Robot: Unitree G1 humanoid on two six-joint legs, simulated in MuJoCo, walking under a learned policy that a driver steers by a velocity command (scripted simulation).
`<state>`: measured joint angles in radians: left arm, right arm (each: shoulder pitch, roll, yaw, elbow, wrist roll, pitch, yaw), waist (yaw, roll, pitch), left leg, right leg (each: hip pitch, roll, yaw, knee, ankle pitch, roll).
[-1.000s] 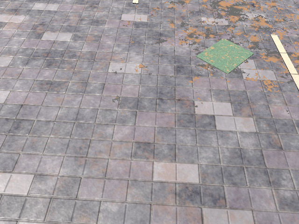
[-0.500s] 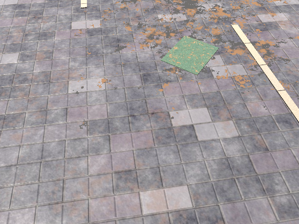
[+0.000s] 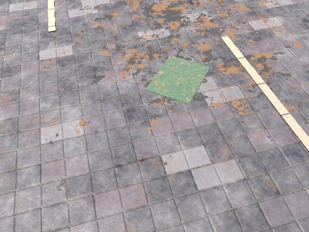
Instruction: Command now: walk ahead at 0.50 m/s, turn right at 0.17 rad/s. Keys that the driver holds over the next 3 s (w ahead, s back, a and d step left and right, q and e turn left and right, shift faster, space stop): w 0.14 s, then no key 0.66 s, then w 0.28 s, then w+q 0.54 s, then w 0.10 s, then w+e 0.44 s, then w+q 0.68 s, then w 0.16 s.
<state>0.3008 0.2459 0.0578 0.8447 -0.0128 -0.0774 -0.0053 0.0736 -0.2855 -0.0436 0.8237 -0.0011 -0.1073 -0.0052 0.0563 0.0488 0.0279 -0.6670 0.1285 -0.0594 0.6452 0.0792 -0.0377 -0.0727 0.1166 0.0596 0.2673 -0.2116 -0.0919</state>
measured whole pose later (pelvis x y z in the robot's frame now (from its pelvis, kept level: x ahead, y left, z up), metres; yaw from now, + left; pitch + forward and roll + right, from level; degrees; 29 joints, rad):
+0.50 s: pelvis +0.23 +0.07 +0.00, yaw -1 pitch +1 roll +1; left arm 0.16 0.25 0.05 0.82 0.00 -0.01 0.03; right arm 0.19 -0.23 -0.02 0.93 -0.02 -0.07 0.02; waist -0.03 -0.04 0.04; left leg -0.20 -0.07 0.05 0.33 -0.15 0.07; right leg -0.49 -0.08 0.07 0.68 -0.18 0.04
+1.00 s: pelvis +0.32 +0.03 -0.02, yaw -1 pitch -1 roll +0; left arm 0.20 0.23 0.06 0.96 -0.02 -0.05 0.01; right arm 0.28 -0.26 -0.04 1.03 0.02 -0.04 -0.01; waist -0.02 0.01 0.00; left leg -0.13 0.00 0.03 0.55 -0.42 0.02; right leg -0.31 -0.01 -0.01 0.68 -0.37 -0.06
